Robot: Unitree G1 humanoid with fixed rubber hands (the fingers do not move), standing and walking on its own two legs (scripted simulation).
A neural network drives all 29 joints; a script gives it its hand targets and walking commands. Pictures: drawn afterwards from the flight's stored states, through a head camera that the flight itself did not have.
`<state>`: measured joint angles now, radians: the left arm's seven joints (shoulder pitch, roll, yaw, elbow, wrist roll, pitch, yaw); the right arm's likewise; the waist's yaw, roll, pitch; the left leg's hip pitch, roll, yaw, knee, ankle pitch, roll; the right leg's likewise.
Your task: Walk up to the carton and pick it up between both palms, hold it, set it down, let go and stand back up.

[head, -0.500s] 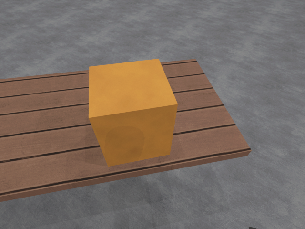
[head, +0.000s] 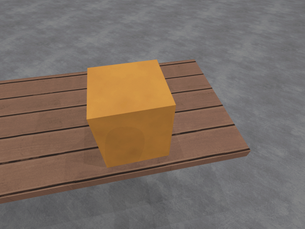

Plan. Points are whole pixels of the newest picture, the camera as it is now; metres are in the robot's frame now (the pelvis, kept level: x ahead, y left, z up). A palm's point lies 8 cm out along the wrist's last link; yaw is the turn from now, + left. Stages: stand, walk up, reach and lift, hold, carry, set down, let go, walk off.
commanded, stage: stand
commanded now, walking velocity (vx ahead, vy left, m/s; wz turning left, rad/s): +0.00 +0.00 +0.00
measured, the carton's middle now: (131, 115) +0.44 +0.07 +0.03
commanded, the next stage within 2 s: walk up in 0.10 s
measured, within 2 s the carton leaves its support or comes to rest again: neither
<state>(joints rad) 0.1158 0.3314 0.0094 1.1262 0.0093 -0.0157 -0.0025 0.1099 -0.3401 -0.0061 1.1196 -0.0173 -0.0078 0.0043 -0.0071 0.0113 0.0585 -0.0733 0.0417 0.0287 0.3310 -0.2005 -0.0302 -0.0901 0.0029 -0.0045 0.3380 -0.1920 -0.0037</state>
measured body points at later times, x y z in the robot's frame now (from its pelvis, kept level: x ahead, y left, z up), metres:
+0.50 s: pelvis +0.00 -0.02 -0.01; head +0.01 -0.01 +0.44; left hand +0.08 +0.30 -0.14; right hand +0.07 -0.32 -0.13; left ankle -0.01 +0.14 -0.75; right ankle +0.00 -0.12 -0.75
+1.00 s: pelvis +0.00 -0.04 -0.03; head +0.02 -0.03 +0.42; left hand +0.06 +0.28 -0.15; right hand +0.12 -0.35 -0.14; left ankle +0.00 +0.08 -0.75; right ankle +0.00 -0.12 -0.75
